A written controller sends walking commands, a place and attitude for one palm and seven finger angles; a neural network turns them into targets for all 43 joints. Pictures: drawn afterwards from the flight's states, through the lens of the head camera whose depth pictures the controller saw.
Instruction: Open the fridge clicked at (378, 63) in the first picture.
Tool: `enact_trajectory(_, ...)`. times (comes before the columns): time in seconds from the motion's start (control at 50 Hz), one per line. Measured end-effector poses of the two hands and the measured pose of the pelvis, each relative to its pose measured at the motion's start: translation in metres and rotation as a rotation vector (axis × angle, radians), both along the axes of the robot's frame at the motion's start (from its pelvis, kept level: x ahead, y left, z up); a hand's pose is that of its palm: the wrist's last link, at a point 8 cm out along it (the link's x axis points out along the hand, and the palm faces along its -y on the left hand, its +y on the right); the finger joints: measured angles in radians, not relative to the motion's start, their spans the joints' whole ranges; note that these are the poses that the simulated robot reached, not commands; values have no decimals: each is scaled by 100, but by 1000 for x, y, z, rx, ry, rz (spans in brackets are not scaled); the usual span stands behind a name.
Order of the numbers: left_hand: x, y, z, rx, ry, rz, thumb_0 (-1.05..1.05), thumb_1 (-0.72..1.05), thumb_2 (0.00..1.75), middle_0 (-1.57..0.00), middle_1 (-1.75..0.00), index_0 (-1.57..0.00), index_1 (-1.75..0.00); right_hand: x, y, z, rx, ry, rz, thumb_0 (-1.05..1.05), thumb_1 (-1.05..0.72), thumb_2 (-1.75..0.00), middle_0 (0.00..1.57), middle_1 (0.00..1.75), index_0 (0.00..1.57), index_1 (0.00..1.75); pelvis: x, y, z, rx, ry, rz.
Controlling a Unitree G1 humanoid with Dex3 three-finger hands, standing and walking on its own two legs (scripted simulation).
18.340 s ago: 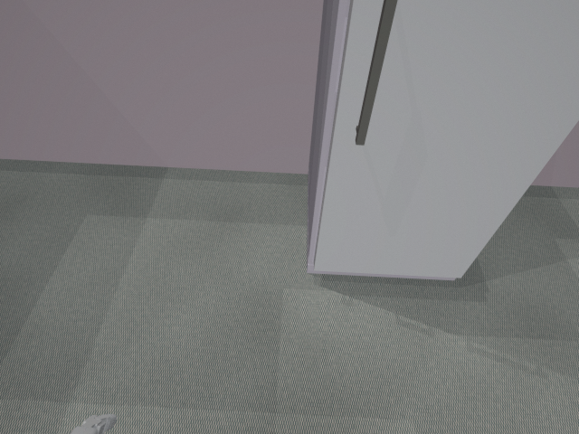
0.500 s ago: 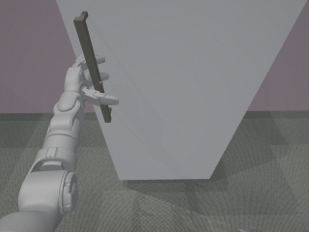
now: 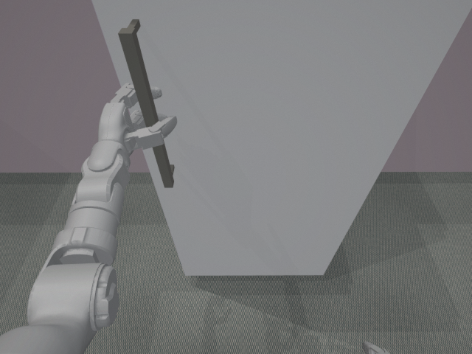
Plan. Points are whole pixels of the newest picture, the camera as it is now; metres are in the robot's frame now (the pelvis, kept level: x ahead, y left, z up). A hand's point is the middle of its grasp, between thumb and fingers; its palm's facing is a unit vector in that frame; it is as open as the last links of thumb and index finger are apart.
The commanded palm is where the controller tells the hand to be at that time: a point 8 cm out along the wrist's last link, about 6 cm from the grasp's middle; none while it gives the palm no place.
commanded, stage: grip the handle and tug to test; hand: left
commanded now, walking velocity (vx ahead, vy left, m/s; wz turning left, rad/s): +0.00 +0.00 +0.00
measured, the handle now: (155, 119) +0.50 +0.17 +0.14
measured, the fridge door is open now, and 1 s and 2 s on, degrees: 0 0 23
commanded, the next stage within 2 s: pull the door a little, standing still in 0.88 s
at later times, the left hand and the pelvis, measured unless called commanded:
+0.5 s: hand (158, 126) +0.45 +0.15 +0.17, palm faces +0.01 -1.00 +0.01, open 5.6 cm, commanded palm +0.41 +0.20 +0.17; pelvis +0.01 +0.00 +0.00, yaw -1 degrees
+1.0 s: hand (159, 128) +0.44 +0.14 +0.17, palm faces +0.01 -1.00 +0.02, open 5.8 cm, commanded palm +0.40 +0.19 +0.17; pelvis +0.03 +0.00 +0.00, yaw -3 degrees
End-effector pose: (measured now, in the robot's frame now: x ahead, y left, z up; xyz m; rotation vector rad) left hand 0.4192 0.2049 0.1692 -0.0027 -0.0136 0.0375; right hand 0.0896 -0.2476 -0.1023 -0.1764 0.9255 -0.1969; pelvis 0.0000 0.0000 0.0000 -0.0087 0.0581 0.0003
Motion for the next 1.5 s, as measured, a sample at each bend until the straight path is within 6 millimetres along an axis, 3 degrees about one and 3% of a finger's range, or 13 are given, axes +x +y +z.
enact_trajectory(0.12,4,0,-1,-4,7,-8,1,64,79,-38,-134,-37,-134,1,0,-1,-4,17,4,1,-90,-90,20,30,20,30,2,0,0,-1,2,4)
enact_trajectory(0.2,5,-4,-1,-3,7,-25,1,71,83,-39,-137,-39,-136,3,-1,-1,-5,22,4,1,-90,-90,20,30,20,30,4,-1,0,0,7,3)
enact_trajectory(0.78,2,-7,-2,-16,5,-10,1,76,80,-34,-139,-36,-137,14,-7,6,5,-16,-38,1,-90,-90,20,30,20,30,14,-4,3,4,0,-31)
enact_trajectory(1.3,-5,-10,0,-8,21,6,2,78,81,-28,-136,-30,-134,86,7,18,36,-100,23,1,-90,-90,20,30,20,30,42,-2,5,6,-2,-29)
enact_trajectory(1.4,-18,-11,-1,-2,4,-9,2,78,80,-27,-135,-27,-133,93,10,21,53,-120,22,1,-90,-90,20,30,20,30,49,-3,6,9,-11,-43)
enact_trajectory(1.5,-47,-13,-3,7,-22,-36,1,77,78,-27,-134,-26,-131,104,10,25,61,-144,29,1,-90,-90,20,30,20,30,56,-4,7,10,-20,-53)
